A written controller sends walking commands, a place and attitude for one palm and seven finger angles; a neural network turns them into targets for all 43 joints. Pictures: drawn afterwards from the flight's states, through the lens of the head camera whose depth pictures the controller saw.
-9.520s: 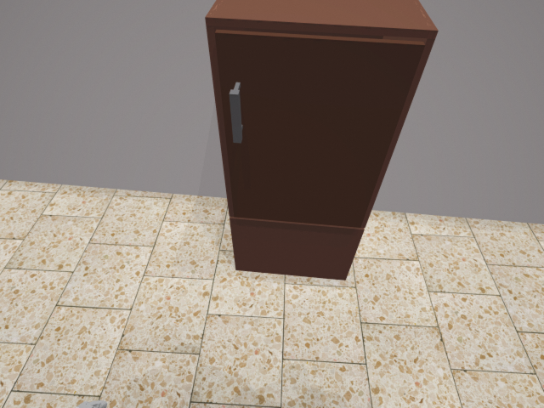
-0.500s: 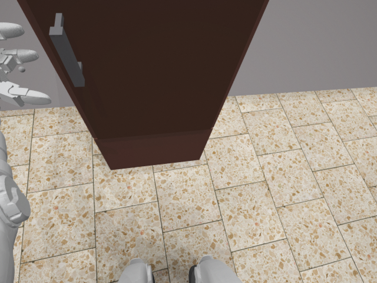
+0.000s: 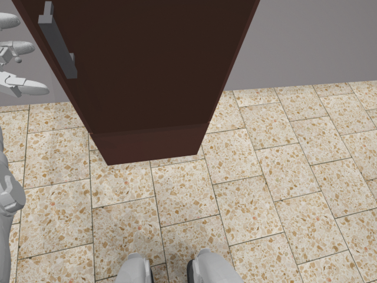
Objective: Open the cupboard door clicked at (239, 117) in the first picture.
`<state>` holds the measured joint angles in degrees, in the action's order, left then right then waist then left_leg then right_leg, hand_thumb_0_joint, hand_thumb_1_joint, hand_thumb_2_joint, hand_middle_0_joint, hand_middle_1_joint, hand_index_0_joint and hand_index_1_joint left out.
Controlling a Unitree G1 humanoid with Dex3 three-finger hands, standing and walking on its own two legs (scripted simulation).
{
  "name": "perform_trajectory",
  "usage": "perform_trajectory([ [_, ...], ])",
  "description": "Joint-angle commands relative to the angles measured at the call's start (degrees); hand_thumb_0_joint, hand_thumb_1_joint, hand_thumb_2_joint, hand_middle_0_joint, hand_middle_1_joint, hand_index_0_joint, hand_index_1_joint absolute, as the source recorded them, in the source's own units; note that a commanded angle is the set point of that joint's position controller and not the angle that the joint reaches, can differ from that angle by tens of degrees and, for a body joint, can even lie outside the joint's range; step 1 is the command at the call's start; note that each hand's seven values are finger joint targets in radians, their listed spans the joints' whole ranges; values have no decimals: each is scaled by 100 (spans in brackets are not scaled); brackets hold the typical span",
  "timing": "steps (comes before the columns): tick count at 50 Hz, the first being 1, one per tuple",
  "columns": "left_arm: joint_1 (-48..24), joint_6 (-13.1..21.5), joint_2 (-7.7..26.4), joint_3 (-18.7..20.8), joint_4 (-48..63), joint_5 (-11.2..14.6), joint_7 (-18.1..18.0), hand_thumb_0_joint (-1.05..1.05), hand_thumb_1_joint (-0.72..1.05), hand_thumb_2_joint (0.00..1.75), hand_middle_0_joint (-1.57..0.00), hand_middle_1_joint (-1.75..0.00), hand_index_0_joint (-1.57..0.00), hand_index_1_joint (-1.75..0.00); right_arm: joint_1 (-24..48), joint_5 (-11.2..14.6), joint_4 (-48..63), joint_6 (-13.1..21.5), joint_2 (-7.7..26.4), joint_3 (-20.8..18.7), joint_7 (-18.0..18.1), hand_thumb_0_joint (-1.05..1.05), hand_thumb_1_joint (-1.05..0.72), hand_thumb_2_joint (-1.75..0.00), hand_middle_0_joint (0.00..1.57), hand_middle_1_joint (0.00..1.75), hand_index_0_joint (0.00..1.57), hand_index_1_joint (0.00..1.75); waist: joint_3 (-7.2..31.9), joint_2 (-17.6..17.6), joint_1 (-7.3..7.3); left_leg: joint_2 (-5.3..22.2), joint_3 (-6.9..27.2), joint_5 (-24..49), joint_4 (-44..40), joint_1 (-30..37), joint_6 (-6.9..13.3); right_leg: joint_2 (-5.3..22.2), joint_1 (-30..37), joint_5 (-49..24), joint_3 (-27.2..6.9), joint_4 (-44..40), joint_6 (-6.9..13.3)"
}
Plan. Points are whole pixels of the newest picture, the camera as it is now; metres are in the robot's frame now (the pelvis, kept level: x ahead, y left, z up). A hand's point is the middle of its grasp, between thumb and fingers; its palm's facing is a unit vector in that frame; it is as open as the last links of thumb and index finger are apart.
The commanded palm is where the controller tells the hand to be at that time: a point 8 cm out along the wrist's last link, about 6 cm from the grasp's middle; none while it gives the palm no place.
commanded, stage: slide the fingers in behind the handle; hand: left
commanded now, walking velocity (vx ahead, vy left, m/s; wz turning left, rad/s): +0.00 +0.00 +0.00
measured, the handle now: (61, 43) +0.58 +0.20 +0.10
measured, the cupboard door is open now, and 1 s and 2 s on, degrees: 0 0 0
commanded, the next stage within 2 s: close the thumb around the handle in 1.68 s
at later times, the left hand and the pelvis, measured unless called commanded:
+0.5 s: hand (33, 60) +0.53 +0.24 +0.10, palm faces +0.07 -1.00 -0.01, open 14.0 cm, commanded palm +0.50 +0.27 +0.10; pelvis +0.00 +0.00 +0.00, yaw +0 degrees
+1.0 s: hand (55, 61) +0.53 +0.20 +0.10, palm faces +0.06 -1.00 -0.02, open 13.9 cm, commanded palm +0.51 +0.23 +0.10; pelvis +0.00 +0.00 +0.00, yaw +1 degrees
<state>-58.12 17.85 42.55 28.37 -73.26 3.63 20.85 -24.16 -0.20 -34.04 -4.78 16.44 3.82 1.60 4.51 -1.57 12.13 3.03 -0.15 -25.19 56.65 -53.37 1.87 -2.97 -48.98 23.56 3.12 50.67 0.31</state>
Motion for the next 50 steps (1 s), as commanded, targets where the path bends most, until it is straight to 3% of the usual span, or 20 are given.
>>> perform_trajectory([
  [1,-2256,408,1578,143,1484,259,161,0,-50,30,-30,-120,-30,-120,-1152,-23,154,11,1120,-456,63,0,-90,-90,20,30,20,30,3119,-1140,-107,-69,354,2897,-479,2776,-6,-142,936,-2228,-130,-475,53],
  [3,-2026,288,1746,255,1167,273,206,0,-50,30,-30,-120,-30,-120,-1159,-1,131,-10,1160,-449,82,0,-90,-90,20,30,20,30,2669,-694,-92,-64,319,2461,-543,2297,49,-143,1014,-2029,-137,-555,36],
  [5,-2270,244,1542,6,1184,249,218,0,-50,30,-30,-120,-30,-120,-1139,10,126,-14,1133,-417,94,0,-90,-90,20,30,20,30,2443,-1027,-40,-89,323,2276,-597,2286,42,-127,807,-1834,-134,-587,50],
  [6,-2474,241,1295,-201,1238,245,203,0,-50,30,-30,-120,-30,-120,-1153,4,71,2,1128,-431,94,0,-90,-90,20,30,20,30,2361,-1039,83,-74,361,2197,-609,2421,40,-128,579,-1666,-105,-627,49],
  [8,-2509,296,1567,54,1349,276,132,0,-50,30,-30,-120,-30,-120,-1236,-27,31,34,1164,-453,104,0,-90,-90,20,30,20,30,2588,-910,44,-60,382,2203,-588,2442,51,-131,696,-1646,-135,-626,49],
  [10,-2558,401,1474,25,1543,276,101,0,-50,30,-30,-120,-30,-120,-1256,-51,4,54,1129,-464,92,0,-90,-90,20,30,20,30,2885,-1219,-15,-56,419,2573,-564,2777,1,-131,661,-1834,-100,-547,79],
  [14,-2335,326,1236,-59,1222,256,-11,0,-50,30,-30,-120,-30,-120,-1249,-53,9,55,1129,-456,51,0,-90,-90,20,30,20,30,2501,-1005,-7,-66,423,2420,-584,2593,15,-140,526,-1677,-68,-568,86],
  [16,-2530,316,1099,-192,1395,195,-108,0,-50,30,-30,-120,-30,-120,-1231,-68,8,68,1109,-474,33,0,-90,-90,20,30,20,30,2632,-1216,-2,-56,452,2466,-595,2789,-17,-127,429,-1622,-53,-561,83],
  [20,-2548,401,1255,23,1635,168,-318,0,-50,30,-30,-120,-30,-120,-1250,-96,44,77,1099,-486,-4,0,-90,-90,20,30,20,30,2973,-1106,-55,-46,455,2865,-536,2905,-26,-133,633,-1964,-59,-471,75],
  [22,-2480,416,879,-231,1582,122,-371,0,-50,30,-30,-120,-30,-120,-1207,-88,46,79,1058,-495,-47,0,-90,-90,20,30,20,30,2779,-1159,-33,-45,471,2820,-545,2960,-58,-142,455,-1842,-21,-483,80],
  [27,-2480,453,408,-477,1641,176,-414,0,-50,30,-30,-120,-30,-120,-1170,-84,8,95,1018,-520,-78,0,-90,-90,20,30,20,30,2809,-1085,9,-55,462,2874,-540,3057,-53,-155,491,-1929,-30,-504,85],
  [29,-2587,441,514,-380,1508,189,-455,0,-50,30,-30,-120,-30,-120,-1181,-84,-42,105,1051,-514,-55,0,-90,-90,20,30,20,30,2623,-833,84,-54,475,2658,-537,2894,-13,-152,456,-1835,-43,-524,86],
  [33,-2650,467,378,-501,1540,143,-523,0,-50,30,-30,-120,-30,-120,-1151,-93,-65,146,1004,-509,-72,0,-90,-90,20,30,20,30,2647,-1001,56,-67,482,2667,-551,2903,-44,-128,453,-1838,-35,-496,88],
  [35,-2694,546,101,-667,1713,161,-542,0,-50,30,-30,-120,-30,-120,-1136,-107,-73,165,971,-530,-98,0,-90,-90,20,30,20,30,2873,-1167,54,-66,515,2922,-504,3196,-71,-131,364,-1901,-32,-474,97],
  [38,-2597,465,48,-653,1369,204,-577,0,-50,30,-30,-120,-30,-120,-1125,-80,-107,168,990,-528,-97,0,-90,-90,20,30,20,30,2509,-690,109,-80,499,2492,-557,2796,-33,-135,437,-1740,-22,-527,81],
  [41,-2749,437,417,-376,1338,150,-701,0,-50,30,-30,-120,-30,-120,-1142,-99,-94,183,1008,-511,-79,0,-90,-90,20,30,20,30,2643,-758,64,-108,457,2455,-525,2623,-14,-103,569,-1814,-68,-473,75],
  [43,-2809,504,298,-492,1566,67,-782,0,-50,30,-30,-120,-30,-120,-1120,-113,-37,210,956,-512,-115,0,-90,-90,20,30,20,30,2789,-1014,19,-130,425,2559,-499,2733,-28,-94,584,-1886,-84,-437,75],
  [45,-2710,576,281,-502,1639,26,-830,0,-50,30,-30,-120,-30,-120,-1142,-118,-47,208,953,-532,-133,0,-90,-90,20,30,20,30,2897,-946,18,-119,432,2700,-465,2816,-24,-106,626,-2011,-88,-426,69],
  [47,-2719,549,-143,-818,1563,55,-807,0,-50,30,-30,-120,-30,-120,-1097,-99,-48,207,936,-539,-146,0,-90,-90,20,30,20,30,2705,-909,116,-104,443,2493,-510,2816,-36,-111,457,-1807,-54,-472,68],
  [50,-2928,516,119,-555,1523,145,-855,0,-50,30,-30,-120,-30,-120,-1125,-102,-86,215,982,-536,-119,0,-90,-90,20,30,20,30,2758,-945,87,-123,439,2354,-526,2731,-28,-106,536,-1758,-86,-482,76],
])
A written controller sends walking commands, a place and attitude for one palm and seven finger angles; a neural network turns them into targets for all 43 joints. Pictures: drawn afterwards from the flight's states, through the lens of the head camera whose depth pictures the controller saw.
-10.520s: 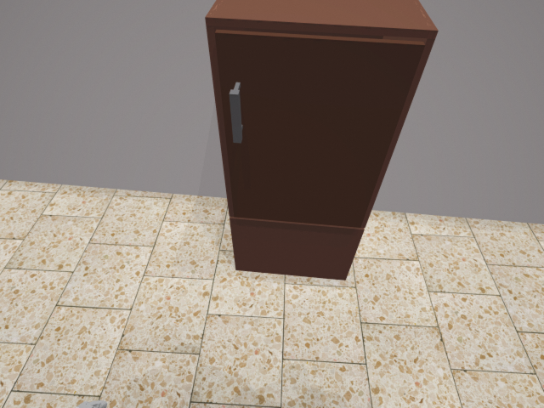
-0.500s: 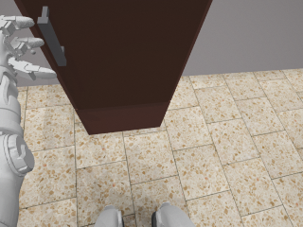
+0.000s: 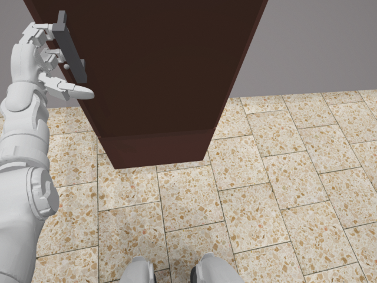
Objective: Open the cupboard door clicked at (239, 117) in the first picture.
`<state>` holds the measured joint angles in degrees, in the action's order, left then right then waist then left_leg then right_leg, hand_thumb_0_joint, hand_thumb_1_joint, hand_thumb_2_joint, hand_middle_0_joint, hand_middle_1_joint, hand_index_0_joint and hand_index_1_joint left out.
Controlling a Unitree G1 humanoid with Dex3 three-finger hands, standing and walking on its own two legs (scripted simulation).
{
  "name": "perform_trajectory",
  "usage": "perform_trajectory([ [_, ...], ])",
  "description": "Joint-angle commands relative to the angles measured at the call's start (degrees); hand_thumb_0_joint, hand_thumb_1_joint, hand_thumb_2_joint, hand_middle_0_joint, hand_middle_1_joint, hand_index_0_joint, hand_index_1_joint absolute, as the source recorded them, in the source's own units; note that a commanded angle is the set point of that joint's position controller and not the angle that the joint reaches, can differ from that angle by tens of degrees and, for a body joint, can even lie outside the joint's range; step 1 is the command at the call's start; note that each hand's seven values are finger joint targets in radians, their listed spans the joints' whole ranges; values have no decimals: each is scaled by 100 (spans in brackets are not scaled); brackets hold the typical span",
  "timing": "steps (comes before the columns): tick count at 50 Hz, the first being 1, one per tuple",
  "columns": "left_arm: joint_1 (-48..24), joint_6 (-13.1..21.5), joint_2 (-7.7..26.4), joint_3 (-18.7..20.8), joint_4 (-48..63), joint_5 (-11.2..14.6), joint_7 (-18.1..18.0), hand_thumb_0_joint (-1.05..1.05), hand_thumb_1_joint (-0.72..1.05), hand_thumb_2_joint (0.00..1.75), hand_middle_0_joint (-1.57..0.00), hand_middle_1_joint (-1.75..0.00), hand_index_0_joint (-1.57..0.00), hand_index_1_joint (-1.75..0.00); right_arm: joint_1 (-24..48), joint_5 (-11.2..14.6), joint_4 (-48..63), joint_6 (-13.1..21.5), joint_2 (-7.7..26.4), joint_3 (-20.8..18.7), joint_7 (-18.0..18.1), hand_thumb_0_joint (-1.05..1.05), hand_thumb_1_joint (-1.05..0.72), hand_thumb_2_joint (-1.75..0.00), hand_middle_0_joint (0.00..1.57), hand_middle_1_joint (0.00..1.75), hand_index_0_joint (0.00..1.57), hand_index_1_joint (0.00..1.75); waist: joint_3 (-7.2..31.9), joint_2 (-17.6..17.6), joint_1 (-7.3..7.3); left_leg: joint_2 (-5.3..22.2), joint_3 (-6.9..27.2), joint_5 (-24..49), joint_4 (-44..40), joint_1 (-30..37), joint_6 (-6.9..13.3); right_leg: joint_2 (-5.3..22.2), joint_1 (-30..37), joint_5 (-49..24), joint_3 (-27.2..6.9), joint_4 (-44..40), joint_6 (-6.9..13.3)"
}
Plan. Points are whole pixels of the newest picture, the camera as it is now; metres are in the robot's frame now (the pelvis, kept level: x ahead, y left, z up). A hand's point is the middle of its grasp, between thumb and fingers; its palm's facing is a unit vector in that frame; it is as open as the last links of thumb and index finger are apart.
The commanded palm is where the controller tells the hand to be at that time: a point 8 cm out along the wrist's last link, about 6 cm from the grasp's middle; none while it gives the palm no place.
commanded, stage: slide the fingers in behind the handle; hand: left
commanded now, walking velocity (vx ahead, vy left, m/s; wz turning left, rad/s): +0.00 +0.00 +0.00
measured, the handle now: (72, 49) +0.58 +0.19 +0.10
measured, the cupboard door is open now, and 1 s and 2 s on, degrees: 0 0 11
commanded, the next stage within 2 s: close the thumb around the handle in 0.68 s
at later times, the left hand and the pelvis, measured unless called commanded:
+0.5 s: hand (81, 65) +0.53 +0.17 +0.10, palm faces +0.06 -1.00 -0.02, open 13.8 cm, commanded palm +0.51 +0.21 +0.10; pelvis +0.00 -0.01 +0.00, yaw +0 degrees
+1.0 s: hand (83, 64) +0.53 +0.16 +0.10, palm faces +0.06 -1.00 -0.03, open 12.6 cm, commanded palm +0.51 +0.21 +0.10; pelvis +0.00 -0.01 +0.00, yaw +0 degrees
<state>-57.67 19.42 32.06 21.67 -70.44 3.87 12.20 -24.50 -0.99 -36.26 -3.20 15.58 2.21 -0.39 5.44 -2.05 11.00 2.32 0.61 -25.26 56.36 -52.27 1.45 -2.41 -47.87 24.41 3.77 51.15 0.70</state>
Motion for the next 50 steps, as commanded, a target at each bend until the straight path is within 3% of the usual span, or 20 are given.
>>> perform_trajectory([
  [1,-2925,340,1141,116,1170,122,-17,0,-50,30,-30,-120,-30,-120,-1099,-23,130,70,1059,-372,81,0,-90,-90,20,30,20,30,2638,-825,193,-56,367,2345,-505,2584,16,-160,449,-1834,-147,-532,37],
  [3,-2963,345,942,-84,1252,53,-77,0,-50,30,-30,-120,-30,-120,-1095,-38,139,93,1028,-366,55,0,-90,-90,20,30,20,30,2624,-800,252,-73,324,2316,-486,2509,45,-155,466,-1885,-167,-547,15],
  [6,-2977,405,962,-86,1228,-31,-138,0,-50,30,-30,-120,-30,-120,-1137,-45,99,100,1026,-380,37,0,-90,-90,20,30,20,30,2647,-821,239,-70,348,2300,-483,2546,36,-156,442,-1851,-163,-541,28],
  [7,-2951,383,778,-216,1142,-15,-129,0,-50,30,-30,-120,-30,-120,-1128,-43,97,109,1025,-379,31,0,-90,-90,20,30,20,30,2549,-655,309,-74,344,2202,-488,2468,54,-163,412,-1804,-163,-565,18],
  [8,-2991,379,863,-165,1121,-8,-131,0,-50,30,-30,-120,-30,-120,-1137,-41,77,111,1036,-378,41,0,-90,-90,20,30,20,30,2484,-660,296,-66,345,2149,-504,2412,52,-158,427,-1770,-166,-570,23],
  [14,-3239,450,403,-471,1275,37,-182,0,-50,30,-30,-120,-30,-120,-1168,-76,18,181,1008,-393,19,0,-90,-90,20,30,20,30,2674,-927,352,-71,413,2287,-479,2770,24,-158,199,-1722,-118,-535,62],
  [16,-3202,465,468,-386,1255,39,-228,0,-50,30,-30,-120,-30,-120,-1176,-84,-32,181,1027,-412,-2,0,-90,-90,20,30,20,30,2763,-911,322,-67,434,2301,-476,2815,8,-163,202,-1709,-116,-552,54],
  [18,-3106,395,867,-44,1037,69,-285,0,-50,30,-30,-120,-30,-120,-1157,-60,-14,161,1053,-387,27,0,-90,-90,20,30,20,30,2597,-615,282,-93,363,2111,-489,2396,45,-154,468,-1755,-169,-561,32],
  [20,-3173,417,1049,85,1120,-3,-376,0,-50,30,-30,-120,-30,-120,-1147,-80,54,162,1033,-356,27,0,-90,-90,20,30,20,30,2680,-770,225,-117,324,2190,-490,2340,58,-135,540,-1867,-190,-515,25],
  [23,-2844,495,945,-27,1259,-116,-396,0,-50,30,-30,-120,-30,-120,-1113,-75,133,145,994,-374,-12,0,-90,-90,20,30,20,30,2776,-827,132,-117,294,2389,-474,2480,40,-142,626,-2036,-187,-483,41],
  [24,-2908,519,808,-106,1281,-92,-391,0,-50,30,-30,-120,-30,-120,-1122,-76,146,139,983,-371,-9,0,-90,-90,20,30,20,30,2753,-690,197,-116,302,2392,-467,2470,61,-155,618,-2062,-173,-475,36],
  [27,-2816,453,966,47,1082,-1,-348,0,-50,30,-30,-120,-30,-120,-1073,-34,165,117,1021,-373,26,0,-90,-90,20,30,20,30,2564,-500,183,-129,245,2112,-535,2197,68,-150,792,-1992,-222,-556,16],
  [30,-2998,496,1162,171,1282,-16,-355,0,-50,30,-30,-120,-30,-120,-1088,-42,184,125,1014,-362,41,0,-90,-90,20,30,20,30,2749,-662,149,-136,234,2198,-510,2245,72,-135,847,-2078,-241,-503,14],
  [31,-2739,500,1152,212,1165,-37,-357,0,-50,30,-30,-120,-30,-120,-1081,-39,207,123,1010,-380,43,0,-90,-90,20,30,20,30,2733,-549,92,-140,225,2209,-498,2228,70,-138,875,-2098,-246,-512,14],
  [34,-2774,523,853,13,1193,-21,-369,0,-50,30,-30,-120,-30,-120,-1071,-41,204,123,994,-381,36,0,-90,-90,20,30,20,30,2610,-563,168,-128,243,2245,-495,2315,74,-146,704,-2057,-214,-498,24],
  [35,-2890,540,901,19,1287,-14,-379,0,-50,30,-30,-120,-30,-120,-1061,-41,185,121,1004,-390,37,0,-90,-90,20,30,20,30,2710,-695,173,-116,246,2264,-499,2407,50,-132,660,-2037,-223,-511,12],
  [39,-2835,537,888,35,1206,-14,-388,0,-50,30,-30,-120,-30,-120,-1093,-39,178,123,1002,-385,45,0,-90,-90,20,30,20,30,2691,-529,156,-136,246,2260,-505,2303,71,-142,766,-2082,-224,-502,17],
  [42,-2809,528,1054,129,1228,-62,-399,0,-33,37,-31,-122,-31,-122,-1079,-39,168,104,1011,-394,48,0,-90,-90,20,30,20,30,2731,-631,108,-132,238,2243,-514,2300,52,-130,797,-2073,-233,-503,17],
  [48,-2891,469,850,-47,1102,-49,-385,0,0,52,-34,-125,-34,-125,-1089,-41,140,105,1013,-390,50,0,-90,-90,20,30,20,30,2595,-554,213,-128,258,2168,-512,2286,58,-130,667,-1983,-223,-533,7],
  [50,-2916,512,971,77,1250,-24,-383,0,12,56,-34,-127,-34,-127,-1105,-50,140,110,1013,-400,48,0,-90,-90,20,30,20,30,2849,-704,153,-141,235,2355,-471,2392,60,-133,782,-2165,-245,-501,12],
])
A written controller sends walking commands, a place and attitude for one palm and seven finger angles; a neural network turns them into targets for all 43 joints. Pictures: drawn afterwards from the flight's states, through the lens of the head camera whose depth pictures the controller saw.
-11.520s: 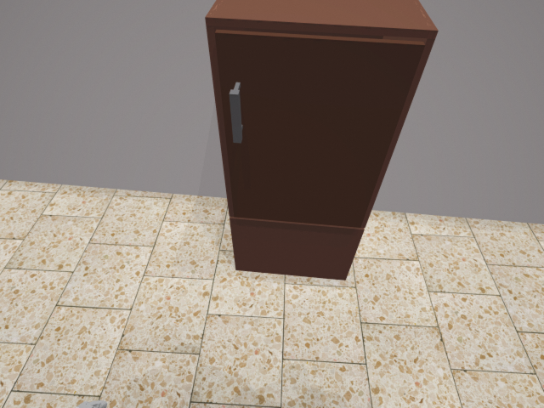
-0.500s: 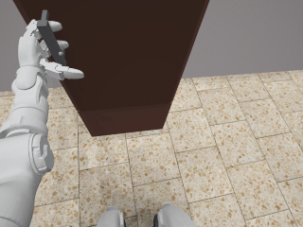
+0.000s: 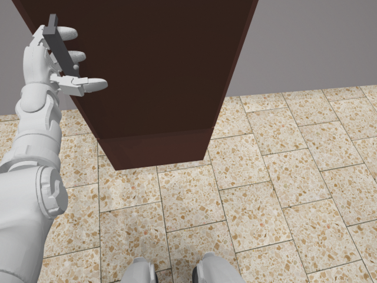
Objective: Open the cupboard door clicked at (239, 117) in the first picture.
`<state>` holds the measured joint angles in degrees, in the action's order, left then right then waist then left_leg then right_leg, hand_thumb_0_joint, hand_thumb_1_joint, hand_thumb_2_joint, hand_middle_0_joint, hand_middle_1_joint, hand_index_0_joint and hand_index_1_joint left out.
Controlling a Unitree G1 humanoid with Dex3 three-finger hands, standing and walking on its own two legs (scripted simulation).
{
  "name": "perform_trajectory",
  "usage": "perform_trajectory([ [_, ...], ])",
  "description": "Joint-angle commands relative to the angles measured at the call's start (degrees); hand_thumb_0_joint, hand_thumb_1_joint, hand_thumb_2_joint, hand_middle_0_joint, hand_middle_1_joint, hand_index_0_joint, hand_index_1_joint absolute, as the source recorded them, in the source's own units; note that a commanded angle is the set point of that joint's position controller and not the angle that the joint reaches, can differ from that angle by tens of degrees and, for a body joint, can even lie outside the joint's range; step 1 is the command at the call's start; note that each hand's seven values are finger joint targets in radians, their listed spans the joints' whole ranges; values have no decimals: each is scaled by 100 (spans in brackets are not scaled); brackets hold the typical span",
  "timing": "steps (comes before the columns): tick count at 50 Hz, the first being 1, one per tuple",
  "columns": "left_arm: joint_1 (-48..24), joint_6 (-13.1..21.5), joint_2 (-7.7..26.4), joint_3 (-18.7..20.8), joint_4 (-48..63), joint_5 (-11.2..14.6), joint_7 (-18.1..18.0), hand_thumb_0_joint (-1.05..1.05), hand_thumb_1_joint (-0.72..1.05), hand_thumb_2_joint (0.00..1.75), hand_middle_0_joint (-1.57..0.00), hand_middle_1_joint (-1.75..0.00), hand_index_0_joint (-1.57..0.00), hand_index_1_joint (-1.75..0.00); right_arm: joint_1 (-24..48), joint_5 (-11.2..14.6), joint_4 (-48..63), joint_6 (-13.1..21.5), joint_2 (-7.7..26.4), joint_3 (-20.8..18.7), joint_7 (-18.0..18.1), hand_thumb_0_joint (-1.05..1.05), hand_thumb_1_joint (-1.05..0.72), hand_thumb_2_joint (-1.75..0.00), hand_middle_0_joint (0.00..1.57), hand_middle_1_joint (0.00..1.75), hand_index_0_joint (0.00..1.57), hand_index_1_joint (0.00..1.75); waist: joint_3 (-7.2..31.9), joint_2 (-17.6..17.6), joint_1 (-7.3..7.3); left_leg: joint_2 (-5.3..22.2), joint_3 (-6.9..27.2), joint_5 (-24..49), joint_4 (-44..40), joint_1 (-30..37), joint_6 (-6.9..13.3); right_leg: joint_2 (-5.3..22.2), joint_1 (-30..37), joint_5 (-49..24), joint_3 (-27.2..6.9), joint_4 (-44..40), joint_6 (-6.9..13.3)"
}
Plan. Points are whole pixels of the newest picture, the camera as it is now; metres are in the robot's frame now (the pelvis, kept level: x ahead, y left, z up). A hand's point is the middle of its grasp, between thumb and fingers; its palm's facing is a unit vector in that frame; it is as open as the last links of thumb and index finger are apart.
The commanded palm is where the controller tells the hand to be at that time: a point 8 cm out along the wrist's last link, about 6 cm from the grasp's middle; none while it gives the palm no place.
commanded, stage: close the thumb around the handle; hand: left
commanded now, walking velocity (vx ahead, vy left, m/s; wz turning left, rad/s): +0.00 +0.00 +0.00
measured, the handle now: (65, 52) +0.58 +0.20 +0.10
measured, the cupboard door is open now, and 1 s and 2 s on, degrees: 0 11 39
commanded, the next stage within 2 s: pull the door open along its arc in 0.48 s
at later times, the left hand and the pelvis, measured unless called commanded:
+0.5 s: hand (76, 68) +0.53 +0.17 +0.10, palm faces +0.02 -1.00 +0.01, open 5.4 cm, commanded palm +0.51 +0.23 +0.10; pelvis +0.00 +0.00 +0.00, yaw -1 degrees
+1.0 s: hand (83, 98) +0.46 +0.15 +0.10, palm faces +0.01 -1.00 +0.00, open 5.5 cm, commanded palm +0.40 +0.20 +0.10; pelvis +0.01 +0.01 +0.02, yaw -2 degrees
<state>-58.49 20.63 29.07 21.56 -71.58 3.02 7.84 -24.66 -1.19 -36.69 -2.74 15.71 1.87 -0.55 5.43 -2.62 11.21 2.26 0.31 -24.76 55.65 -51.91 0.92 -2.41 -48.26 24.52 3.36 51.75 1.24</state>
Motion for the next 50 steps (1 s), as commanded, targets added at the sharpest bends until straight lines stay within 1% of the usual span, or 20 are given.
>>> perform_trajectory([
  [1,-2701,376,1321,137,1298,60,72,0,17,59,-35,-127,-35,-127,-1094,-26,180,60,999,-365,68,0,-90,-90,20,30,20,30,2890,-544,111,-134,258,2333,-389,2325,117,-130,901,-2237,-207,-562,-45],
  [3,-2654,354,1300,111,1255,75,98,0,28,64,-36,-128,-36,-128,-1072,-10,202,51,998,-355,74,0,-90,-90,20,30,20,30,2692,-418,119,-133,250,2227,-443,2176,119,-134,949,-2191,-198,-586,-52],
  [5,-2730,359,1252,61,1268,80,101,0,40,68,-36,-130,-36,-130,-1054,-8,209,47,989,-343,73,0,-90,-90,20,30,20,30,2672,-577,133,-139,246,2228,-423,2206,118,-138,851,-2177,-209,-578,-47],
  [6,-2702,355,1480,239,1242,67,80,0,45,71,-37,-130,-37,-130,-1085,-13,186,35,1014,-353,85,0,-90,-90,20,30,20,30,2672,-460,110,-125,253,2227,-416,2159,124,-133,910,-2180,-212,-579,-49],
  [7,-2691,348,1352,134,1287,76,88,0,51,73,-37,-131,-37,-131,-1064,-10,219,38,997,-353,81,0,-90,-90,20,30,20,30,2674,-536,124,-141,233,2217,-435,2164,123,-132,934,-2206,-224,-592,-55],
  [10,-2590,440,1562,346,1598,98,94,0,68,80,-38,-133,-38,-133,-1079,-26,257,41,1002,-373,73,0,-90,-90,20,30,20,30,3100,-659,-3,-137,230,2578,-398,2413,108,-141,1121,-2508,-222,-524,-41],
  [14,-2290,360,1481,299,1348,128,172,0,90,90,-40,-135,-40,-135,-1040,12,287,5,990,-348,80,0,-90,-90,20,30,20,30,2607,-353,17,-150,162,2380,-458,2042,143,-145,1241,-2530,-235,-596,-49],
  [17,-2348,349,1606,364,1398,127,187,0,90,90,-40,-135,-40,-135,-1029,20,286,-2,1015,-369,100,0,-90,-90,20,30,20,30,2656,-423,20,-133,183,2254,-488,2122,128,-138,1164,-2359,-240,-628,-55],
  [20,-2513,398,1341,177,1437,163,220,0,90,90,-40,-135,-40,-135,-1010,16,235,19,980,-368,98,0,-90,-90,20,30,20,30,2665,-597,87,-119,227,2342,-448,2328,104,-152,910,-2281,-201,-600,-46],
  [21,-2375,366,1600,445,1256,191,187,0,90,90,-40,-135,-40,-135,-1045,8,219,13,1011,-361,107,0,-90,-90,20,30,20,30,2575,-411,25,-112,236,2313,-461,2180,107,-154,1004,-2271,-200,-599,-45],
  [22,-2325,329,1591,421,1207,195,178,0,90,90,-40,-135,-40,-135,-1025,19,254,6,1016,-357,116,0,-90,-90,20,30,20,30,2535,-272,54,-123,205,2271,-471,2061,125,-150,1071,-2306,-215,-607,-63],
  [23,-2393,308,1602,401,1198,170,158,0,90,90,-40,-135,-40,-135,-996,16,284,14,1007,-337,113,0,-90,-90,20,30,20,30,2448,-351,35,-142,183,2113,-483,1915,126,-135,1076,-2202,-235,-614,-70],
  [26,-2443,402,1833,516,1408,25,72,0,90,90,-40,-135,-40,-135,-1011,-7,313,20,992,-340,112,0,-90,-90,20,30,20,30,2759,-616,-29,-132,210,2346,-426,2135,108,-118,1051,-2312,-225,-518,-49],
  [29,-2507,374,1503,313,1251,78,63,0,90,90,-40,-135,-40,-135,-1001,-4,308,20,993,-339,105,0,-90,-90,20,30,20,30,2527,-423,87,-117,242,2250,-433,2131,116,-144,862,-2154,-191,-549,-48],
  [30,-2499,394,1174,106,1441,135,63,0,90,90,-40,-135,-40,-135,-975,-9,332,32,968,-353,82,0,-90,-90,20,30,20,30,2705,-584,62,-114,269,2297,-474,2328,77,-141,826,-2114,-156,-538,-49],
  [35,-1883,444,1136,217,1789,200,45,0,90,90,-40,-135,-40,-135,-932,-4,403,23,977,-404,35,0,-90,-90,20,30,20,30,3039,-537,-169,-106,230,2639,-500,2561,55,-159,1086,-2395,-133,-510,-29],
  [41,-559,374,721,116,2608,399,54,0,90,90,-40,-135,-40,-135,-688,92,626,-17,902,-466,-17,0,-90,-90,20,30,20,30,2997,-350,-474,-128,101,2876,-671,2651,58,-166,1579,-2768,-124,-602,-10],
  [43,11,302,398,-52,2906,498,44,0,90,90,-40,-135,-40,-135,-529,144,724,-10,845,-478,-33,0,-90,-90,20,30,20,30,2697,-119,-532,-144,25,2736,-794,2492,76,-163,1811,-2846,-117,-685,-11],
  [49,1664,169,-371,-490,4327,696,-137,0,90,90,-40,-135,-40,-135,-105,232,971,118,721,-507,-69,0,-90,-90,20,30,20,30,2385,-6,-771,-155,-83,2880,-1002,2651,79,-116,2202,-3085,-109,-796,-3],
  [50,1585,87,-639,186,4645,1071,-989,0,90,90,-40,-135,-40,-135,153,203,962,180,533,-491,-79,0,-90,-90,20,30,20,30,2102,31,-1165,-178,-106,2689,-1107,2328,-1,-108,2208,-2795,-11,-886,-32],
])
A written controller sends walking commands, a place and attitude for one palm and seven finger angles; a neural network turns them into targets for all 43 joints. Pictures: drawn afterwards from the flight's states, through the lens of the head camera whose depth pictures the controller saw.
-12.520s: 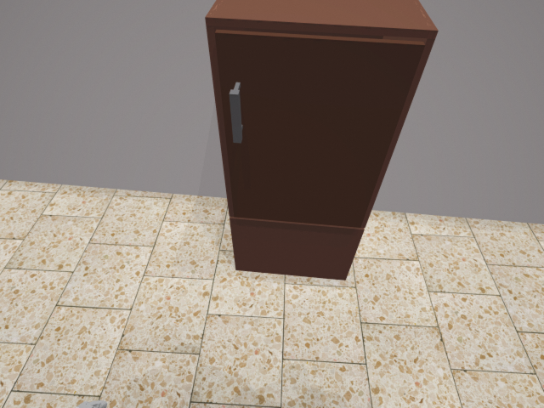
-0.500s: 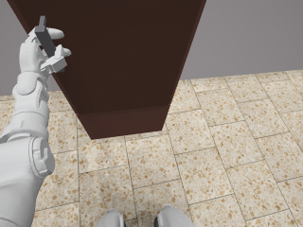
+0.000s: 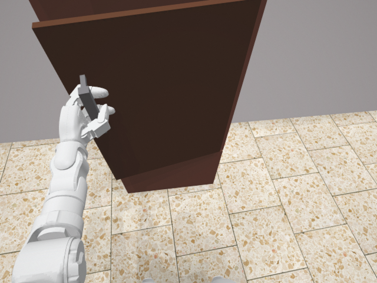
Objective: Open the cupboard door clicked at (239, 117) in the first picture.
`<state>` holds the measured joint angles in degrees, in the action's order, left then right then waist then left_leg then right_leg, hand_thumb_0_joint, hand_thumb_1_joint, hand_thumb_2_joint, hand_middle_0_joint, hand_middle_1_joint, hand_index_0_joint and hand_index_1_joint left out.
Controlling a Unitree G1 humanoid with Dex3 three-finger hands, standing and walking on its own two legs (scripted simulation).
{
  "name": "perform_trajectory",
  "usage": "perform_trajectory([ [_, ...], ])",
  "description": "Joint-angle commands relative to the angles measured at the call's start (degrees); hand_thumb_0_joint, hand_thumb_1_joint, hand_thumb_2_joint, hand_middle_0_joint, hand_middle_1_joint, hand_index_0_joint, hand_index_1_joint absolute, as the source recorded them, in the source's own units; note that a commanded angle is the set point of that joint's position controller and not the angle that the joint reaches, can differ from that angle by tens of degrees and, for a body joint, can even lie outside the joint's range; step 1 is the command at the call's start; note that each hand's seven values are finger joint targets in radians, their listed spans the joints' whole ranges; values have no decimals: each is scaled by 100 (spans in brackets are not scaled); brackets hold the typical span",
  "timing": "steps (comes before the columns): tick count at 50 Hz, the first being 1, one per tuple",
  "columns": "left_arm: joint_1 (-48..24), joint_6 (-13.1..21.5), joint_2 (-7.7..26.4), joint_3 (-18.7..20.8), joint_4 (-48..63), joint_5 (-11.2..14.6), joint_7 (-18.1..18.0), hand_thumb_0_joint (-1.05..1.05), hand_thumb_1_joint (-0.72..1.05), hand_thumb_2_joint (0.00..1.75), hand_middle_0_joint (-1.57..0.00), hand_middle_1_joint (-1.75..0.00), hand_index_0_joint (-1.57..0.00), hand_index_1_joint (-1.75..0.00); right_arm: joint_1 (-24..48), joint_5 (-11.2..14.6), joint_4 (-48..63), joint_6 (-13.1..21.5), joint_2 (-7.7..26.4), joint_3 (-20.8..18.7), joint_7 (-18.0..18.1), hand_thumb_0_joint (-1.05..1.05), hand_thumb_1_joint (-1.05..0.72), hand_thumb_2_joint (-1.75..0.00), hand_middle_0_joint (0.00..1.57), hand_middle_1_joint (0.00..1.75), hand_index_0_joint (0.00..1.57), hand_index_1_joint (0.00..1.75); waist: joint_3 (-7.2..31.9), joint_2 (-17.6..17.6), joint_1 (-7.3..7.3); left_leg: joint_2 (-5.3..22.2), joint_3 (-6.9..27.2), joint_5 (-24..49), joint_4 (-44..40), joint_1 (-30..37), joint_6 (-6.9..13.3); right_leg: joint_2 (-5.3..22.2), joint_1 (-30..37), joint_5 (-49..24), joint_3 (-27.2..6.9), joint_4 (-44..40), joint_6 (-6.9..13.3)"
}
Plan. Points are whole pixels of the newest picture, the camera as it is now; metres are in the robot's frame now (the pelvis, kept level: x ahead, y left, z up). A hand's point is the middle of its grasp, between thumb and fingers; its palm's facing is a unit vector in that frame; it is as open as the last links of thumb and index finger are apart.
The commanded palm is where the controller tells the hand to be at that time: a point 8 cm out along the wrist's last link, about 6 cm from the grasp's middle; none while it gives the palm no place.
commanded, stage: pull the door open along its arc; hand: left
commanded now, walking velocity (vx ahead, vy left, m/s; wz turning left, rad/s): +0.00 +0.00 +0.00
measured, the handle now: (93, 106) +0.49 +0.19 +0.08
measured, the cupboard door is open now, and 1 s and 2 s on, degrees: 11 39 44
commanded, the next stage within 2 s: open thumb and fingers to let go in 0.56 s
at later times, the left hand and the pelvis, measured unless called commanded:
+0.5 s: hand (151, 173) +0.31 +0.06 +0.08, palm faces +0.44 -0.90 -0.02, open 5.7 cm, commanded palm +0.24 +0.08 +0.08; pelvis -0.01 -0.03 +0.00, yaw +5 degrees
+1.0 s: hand (159, 183) +0.29 +0.04 +0.09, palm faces +0.43 -0.90 -0.04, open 8.7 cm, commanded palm +0.24 +0.07 +0.08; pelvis -0.01 -0.05 +0.01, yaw +6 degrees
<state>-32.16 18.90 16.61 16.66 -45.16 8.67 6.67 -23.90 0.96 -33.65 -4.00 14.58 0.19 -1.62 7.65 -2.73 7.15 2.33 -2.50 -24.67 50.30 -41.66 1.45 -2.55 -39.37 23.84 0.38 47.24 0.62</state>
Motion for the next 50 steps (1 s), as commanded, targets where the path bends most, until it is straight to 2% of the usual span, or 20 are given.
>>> perform_trajectory([
  [1,-834,177,86,161,2187,336,-1312,0,90,90,-40,-135,-40,-135,169,-56,656,383,634,-313,-22,0,-90,-90,20,30,20,30,1786,-45,-574,-193,158,2533,-597,1401,-83,-103,1250,-2606,310,-420,13],
  [4,-419,84,-361,-163,2682,-196,-2428,0,90,90,-40,-135,-40,-135,295,-225,608,486,599,-338,-100,0,-90,-90,20,30,20,30,1727,354,-563,-178,205,2455,-562,1377,-86,-64,1236,-2449,353,-352,24],
  [5,-474,46,-657,-431,2868,-415,-2768,0,90,90,-40,-135,-40,-135,394,-272,595,502,547,-342,-127,0,-90,-90,20,30,20,30,1745,174,-530,-185,186,2386,-559,1410,-99,-17,1197,-2409,335,-331,21],
  [8,-182,-162,-1379,-975,3191,-923,-3715,0,90,90,-40,-135,-40,-135,669,-408,583,512,445,-357,-168,0,-90,-90,20,30,20,30,1736,253,-557,-182,221,2275,-565,1458,-125,37,1203,-2202,353,-333,58],
  [11,-177,-382,-2071,-1852,3550,-1353,-4134,0,90,90,-40,-135,-40,-135,907,-483,610,467,380,-369,-152,0,-90,-90,20,30,20,30,1676,339,-406,-175,243,2053,-564,1585,-107,72,1132,-2011,339,-410,74],
  [14,-4,-520,-2386,-2316,3801,-1475,-4198,0,90,90,-40,-135,-40,-135,1109,-498,660,404,329,-354,-50,0,-90,-90,20,30,20,30,1561,742,-340,-179,270,1855,-603,1621,-81,113,1271,-1950,293,-554,78],
  [16,158,-551,-2746,-2740,4165,-1504,-4189,0,90,90,-40,-135,-40,-135,1347,-475,733,394,248,-336,-15,0,-90,-90,20,30,20,30,1513,511,-379,-183,257,1816,-634,1742,-89,154,1312,-1915,269,-591,97],
  [19,687,-627,-2920,-3024,4257,-1590,-4179,0,90,90,-40,-135,-40,-135,1507,-471,778,395,185,-297,9,0,-90,-90,20,30,20,30,1270,703,-404,-183,307,1764,-648,1744,-74,184,1339,-1884,284,-666,105],
  [22,1092,-681,-3132,-3302,4635,-1592,-4176,0,90,90,-40,-135,-40,-135,1692,-448,858,416,100,-244,14,0,-90,-90,20,30,20,30,1266,448,-484,-220,314,1709,-666,1828,-75,218,1428,-1832,269,-693,126],
  [24,1630,-775,-3228,-3448,4800,-1531,-4117,0,90,90,-40,-135,-40,-135,1777,-412,926,430,69,-205,-2,0,-90,-90,20,30,20,30,1199,560,-547,-236,337,1689,-691,1817,-75,237,1573,-1876,261,-758,127],
  [27,2436,-884,-3153,-3423,5376,-1412,-4067,0,90,90,-40,-135,-40,-135,1931,-384,1045,427,11,-154,8,0,-90,-90,20,30,20,30,1239,513,-667,-269,302,1683,-714,1886,-91,306,1837,-2154,189,-847,79],
  [29,2960,-1026,-3064,-3324,5412,-1337,-4046,0,90,90,-40,-135,-40,-135,2000,-382,1081,428,-7,-98,26,0,-90,-90,20,30,20,30,997,696,-736,-298,319,1568,-747,1789,-98,355,1942,-2191,134,-999,36],
  [32,2262,-1092,-2924,-3097,5322,-1252,-4185,0,90,90,-40,-135,-40,-135,2208,-408,967,421,-17,-44,113,0,-90,-90,20,30,20,30,576,895,-651,-366,342,1120,-687,1678,-100,469,1653,-1438,-96,-1347,-40],
  [33,1654,-1062,-2710,-2887,5223,-1236,-4268,0,90,90,-40,-135,-40,-135,2250,-427,863,433,-7,-23,165,0,-90,-90,20,30,20,30,485,980,-565,-387,365,995,-618,1610,-90,542,1524,-1245,-263,-1469,-90],
  [35,1731,-1033,-2603,-2701,5056,-1253,-4308,0,76,84,-39,-134,-39,-134,2301,-451,787,436,-40,-43,213,0,-90,-90,20,30,20,30,551,898,-689,-408,372,950,-633,1571,-106,593,1612,-1011,-423,-1577,-78],
  [38,1978,-969,-2723,-2769,4933,-1266,-4223,0,55,75,-38,-131,-38,-131,2187,-469,787,452,-51,-62,214,0,-90,-90,20,30,20,30,822,979,-719,-419,378,1124,-665,1544,-115,641,1861,-1596,-460,-1449,-124],
  [44,2172,-861,-2909,-3071,4962,-1387,-4016,0,13,57,-35,-127,-35,-127,1941,-444,852,442,26,-149,159,0,-90,-90,20,30,20,30,1036,892,-638,-375,360,1408,-696,1630,-93,578,1923,-2398,-201,-1101,-117],
  [47,1962,-827,-2961,-3205,5114,-1408,-3998,0,-8,48,-33,-124,-33,-124,1902,-417,882,445,49,-165,154,0,-90,-90,20,30,20,30,1030,836,-563,-360,355,1412,-669,1693,-77,542,1787,-2290,-123,-1035,-92],
  [49,2112,-846,-2911,-3164,5011,-1403,-3992,0,-22,42,-32,-123,-32,-123,1888,-416,897,469,59,-167,162,0,-90,-90,20,30,20,30,943,981,-587,-352,379,1397,-669,1654,-73,532,1763,-2274,-106,-1052,-97],
  [50,2154,-835,-2862,-3101,5117,-1384,-4008,0,-29,39,-32,-122,-32,-122,1918,-413,922,465,59,-172,170,0,-90,-90,20,30,20,30,1012,871,-641,-356,357,1418,-680,1668,-80,527,1803,-2269,-106,-1030,-85],
])
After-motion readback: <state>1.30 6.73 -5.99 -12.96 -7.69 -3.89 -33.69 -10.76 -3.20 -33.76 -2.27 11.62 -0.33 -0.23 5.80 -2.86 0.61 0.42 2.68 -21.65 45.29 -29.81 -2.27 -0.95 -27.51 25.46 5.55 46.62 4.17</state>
